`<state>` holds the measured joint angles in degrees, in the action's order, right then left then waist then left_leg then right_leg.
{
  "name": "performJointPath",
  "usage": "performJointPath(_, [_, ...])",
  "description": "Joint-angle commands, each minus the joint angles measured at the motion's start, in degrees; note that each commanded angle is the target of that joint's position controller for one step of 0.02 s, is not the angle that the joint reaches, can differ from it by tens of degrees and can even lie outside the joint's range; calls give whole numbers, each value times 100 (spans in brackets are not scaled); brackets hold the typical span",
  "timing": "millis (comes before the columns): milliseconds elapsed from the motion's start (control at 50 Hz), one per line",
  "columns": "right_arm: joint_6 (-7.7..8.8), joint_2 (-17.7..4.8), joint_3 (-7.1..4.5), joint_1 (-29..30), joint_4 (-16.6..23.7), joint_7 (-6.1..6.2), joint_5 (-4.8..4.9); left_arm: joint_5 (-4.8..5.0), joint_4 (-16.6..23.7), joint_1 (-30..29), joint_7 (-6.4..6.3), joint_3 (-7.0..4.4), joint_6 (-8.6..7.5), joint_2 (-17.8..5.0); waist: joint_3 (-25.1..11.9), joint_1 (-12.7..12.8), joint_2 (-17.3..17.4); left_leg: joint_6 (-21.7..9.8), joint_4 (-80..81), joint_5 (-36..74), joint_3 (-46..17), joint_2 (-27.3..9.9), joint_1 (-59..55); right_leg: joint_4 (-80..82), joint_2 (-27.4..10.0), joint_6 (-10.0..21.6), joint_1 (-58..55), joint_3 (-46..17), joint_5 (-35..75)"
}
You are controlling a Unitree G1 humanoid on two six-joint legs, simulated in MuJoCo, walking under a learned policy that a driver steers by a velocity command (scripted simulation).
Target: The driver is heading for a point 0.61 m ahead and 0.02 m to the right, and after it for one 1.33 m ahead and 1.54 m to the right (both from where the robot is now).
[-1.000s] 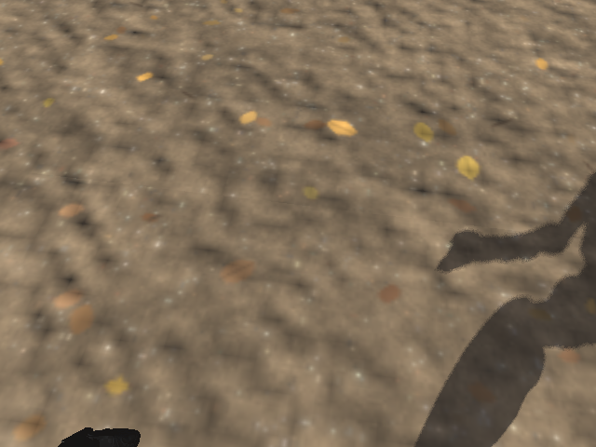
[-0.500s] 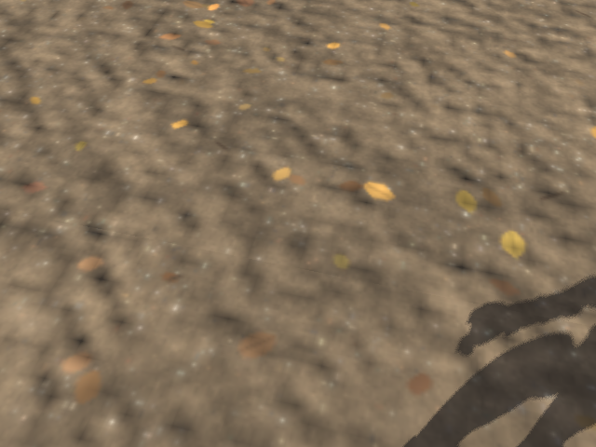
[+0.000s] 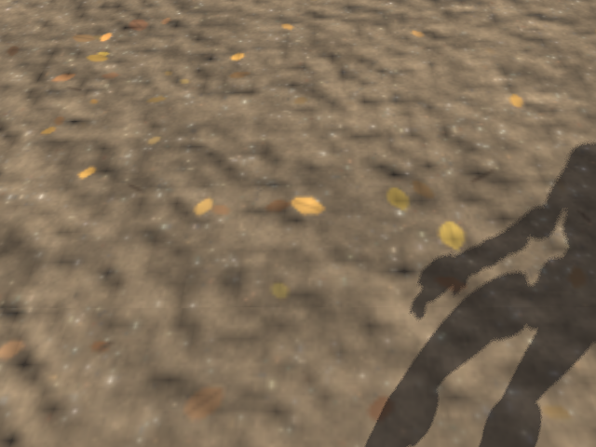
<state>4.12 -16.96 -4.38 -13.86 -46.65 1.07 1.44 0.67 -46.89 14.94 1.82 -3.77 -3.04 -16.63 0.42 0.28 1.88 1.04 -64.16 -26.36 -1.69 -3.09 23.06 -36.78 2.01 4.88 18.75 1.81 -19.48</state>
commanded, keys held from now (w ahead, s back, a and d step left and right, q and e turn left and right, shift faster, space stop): w+e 0.14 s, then w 0.04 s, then no key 0.62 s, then w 0.20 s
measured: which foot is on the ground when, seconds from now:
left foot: up 0.00-0.34, down 0.36-1.00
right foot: down 0.00-0.38, up 0.40-0.64, down 0.66-1.00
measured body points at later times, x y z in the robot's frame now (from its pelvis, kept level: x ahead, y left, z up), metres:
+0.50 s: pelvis +0.24 +0.00 +0.00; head +0.28 -0.01 +0.45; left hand +0.34 +0.27 -0.12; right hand +0.37 -0.27 -0.10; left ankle +0.35 +0.08 -0.73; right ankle +0.12 -0.11 -0.65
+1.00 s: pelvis +0.35 -0.03 +0.00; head +0.35 -0.03 +0.45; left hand +0.47 +0.21 -0.13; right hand +0.39 -0.32 -0.12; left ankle +0.37 +0.07 -0.73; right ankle +0.28 -0.16 -0.73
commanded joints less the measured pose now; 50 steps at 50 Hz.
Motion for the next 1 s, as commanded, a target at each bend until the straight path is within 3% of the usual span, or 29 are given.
performJointPath(20, [396, -616, -106, 703, 672, -35, -145, -20, 403, 256, -61, -123, -139, -778, 197, 158, -449, -222, -114, 881, -358, -307, 2614, 2449, -1700, 1086, -1776, -3130, -44])
performJointPath(40, [370, -646, -139, 699, 646, -62, -199, -36, 461, 193, -95, -93, -117, -706, 160, 85, -532, -185, 278, 1189, -324, -314, 2225, 2511, -1462, 951, -1576, -2691, 508])
performJointPath(100, [295, -385, -78, 1039, 748, -116, -214, 24, 427, 502, -232, -129, -97, -782, 93, 109, -492, 61, 1358, 1956, -90, -45, 1914, 2549, -1162, 899, -1516, -1943, 1992])
performJointPath(200, [311, -60, 74, 1984, 1037, -266, -117, 44, 296, 908, -350, -159, -41, -767, 284, 404, -727, 149, 3310, 3330, 128, 350, 1022, 2516, -916, 620, -1037, -1455, 2239])
performJointPath(280, [377, -232, 25, 2064, 1132, -351, -163, 23, 150, 1125, -391, -167, 60, -667, 160, 387, -798, -134, 3810, 3529, 61, 476, 570, 1868, -1027, 371, -1507, -1551, 3214])
performJointPath(320, [404, -449, -62, 1533, 976, -326, -211, -17, 229, 929, -403, -199, 89, -722, -148, 110, -926, -350, 3860, 3201, 112, 585, 9, 1208, -1014, 255, -1798, -1627, 4293])
performJointPath(340, [430, -556, -111, 1007, 824, -296, -269, -6, 302, 755, -393, -192, 97, -714, -457, -191, -893, -495, 4142, 3636, 219, 572, -694, 579, -811, 99, -1821, -1506, 4814])
performJointPath(360, [449, -785, -147, 351, 729, -261, -368, -81, 451, 663, -368, -129, 90, -557, -1152, -459, -653, -813, 3789, 5043, -295, -94, -2101, -503, -556, -98, -1213, -1448, 4086])
performJointPath(380, [397, -1080, -178, -157, 658, -229, -479, -126, 407, 1488, -348, 9, 71, -103, -2112, -252, 719, -1833, 3306, 7157, -1987, -1671, -4186, -2666, 177, -503, 395, -1254, 574])
performJointPath(400, [309, -684, -98, -463, 453, -295, -286, -12, 176, 2165, -285, 27, 78, -250, -2941, -208, 1262, -2387, 3517, 6675, -3224, -2245, -4749, -3680, 439, -654, 1024, -1500, -2152])
performJointPath(420, [214, -554, -68, -65, 536, -301, -123, 103, 170, 1731, -271, -121, 139, -793, -2235, -261, 625, -2169, 3864, 5046, -2889, -2001, -3927, -4067, 104, -711, 1346, -1525, -1868])
performJointPath(440, [136, -346, 19, 476, 614, -271, -114, 95, 345, 1027, -304, -149, 211, -885, -1406, -218, 228, -1858, 4147, 4086, -2291, -1655, -2962, -3907, -123, -762, 1486, -1207, -1485])
performJointPath(460, [93, -102, 137, 879, 624, -267, -169, 25, 423, 659, -342, -146, 297, -791, -816, -81, -5, -1693, 4434, 3630, -1842, -1377, -1977, -3474, -313, -796, 1368, -1058, -1258])
performJointPath(500, [29, -157, 140, 1272, 526, -272, -287, -57, 420, 752, -395, -93, 463, -432, -377, 269, 317, -1412, 4854, 3104, -1179, -908, -550, -2264, -543, -826, 434, -785, -940])
performJointPath(540, [6, -276, 96, 1331, 415, -256, -333, -105, 360, 869, -422, 15, 462, -108, -445, 311, 571, -1428, 4879, 3663, -692, -688, -150, -1249, -477, -857, -245, -506, -799])
performJointPath(580, [-36, -392, 65, 1195, 295, -206, -276, -104, 332, 809, -408, 34, 426, -139, -790, 257, 498, -1452, 4816, 3478, -672, -777, -345, -515, -480, -792, -670, -452, 62])
performJointPath(620, [-112, -379, 97, 1255, 237, -170, -191, -131, 271, 775, -372, 14, 444, -188, -814, 343, 367, -1236, 4766, 1964, -587, -678, -115, 281, -378, -664, -1285, -320, 1034])
performJointPath(640, [-136, -251, 152, 1206, 189, -173, -184, -206, 313, 620, -363, 3, 464, -226, -685, 321, 303, -995, 4769, 914, -566, -522, 112, 496, -373, -575, -1492, -346, 1112])
performJointPath(660, [-147, -82, 226, 1072, 93, -189, -219, -286, 445, 420, -373, 2, 476, -306, -456, 292, 165, -665, 4717, 25, -526, -342, 353, 835, -583, -451, -1552, -626, 1189])
performJointPath(680, [-160, -65, 250, 909, 50, -201, -276, -278, 631, 197, -416, -33, 480, -617, -168, 109, -265, -352, 4370, -381, -313, -30, 404, 1297, -1037, -266, -1254, -1129, 925])
performJointPath(700, [-197, -10, 235, 664, 25, -167, -235, -224, 539, -73, -418, -73, 461, -783, -24, -246, -1125, -184, 4172, 241, 102, 272, -371, 1524, -988, -92, -145, -1177, -662])
performJointPath(720, [-218, -153, 216, 746, -44, -121, -252, -223, 603, -261, -393, -6, 407, -469, 192, -147, -1084, -93, 3946, 668, 141, 279, -736, 1706, -772, -166, 259, -1074, -1237])
performJointPath(740, [-227, -168, 204, 725, -88, -97, -235, -255, 566, -287, -384, 46, 351, -307, 258, -161, -1043, -113, 3882, 920, 141, 266, -821, 1711, -719, -279, 327, -1015, -1104])
performJointPath(800, [-223, -193, 197, 532, -306, -61, -233, -173, 499, -139, -363, 48, 197, -327, 93, -108, -620, -209, 3870, 1499, 33, 157, -791, 1301, -603, -411, -197, -838, 391])
performJointPath(840, [-203, -177, 188, 485, -433, -70, -166, -93, 383, 156, -378, -11, 201, -466, -131, 3, -562, -239, 3578, 759, 286, 369, -657, 1221, -554, -232, -506, -830, -206])
performJointPath(880, [-149, -145, 174, 598, -438, -103, -96, -43, 384, 298, -377, -59, 215, -590, 140, 101, -817, -288, 3067, 11, 503, 522, -92, 1573, -894, 153, -524, -1405, -1443])
performJointPath(920, [6, -89, 173, 774, -359, -164, -29, 15, 327, 520, -370, -110, 140, -749, 448, 167, -1128, -421, 2516, 144, 500, 469, 528, 2054, -1561, 612, -776, -2445, -1840])
performJointPath(960, [164, -109, 158, 735, -394, -233, -5, 50, 317, 419, -361, -127, 49, -759, 516, 41, -1122, -640, 2743, 289, 332, 314, 423, 1989, -1749, 733, -802, -2655, -1022])
performJointPath(1000, [220, -227, 92, -36, -760, -284, 15, 56, 471, -147, -326, -99, 36, -624, 229, -405, -931, -798, 3533, 812, 176, 249, -973, 1550, -1339, 398, -193, -1922, -200])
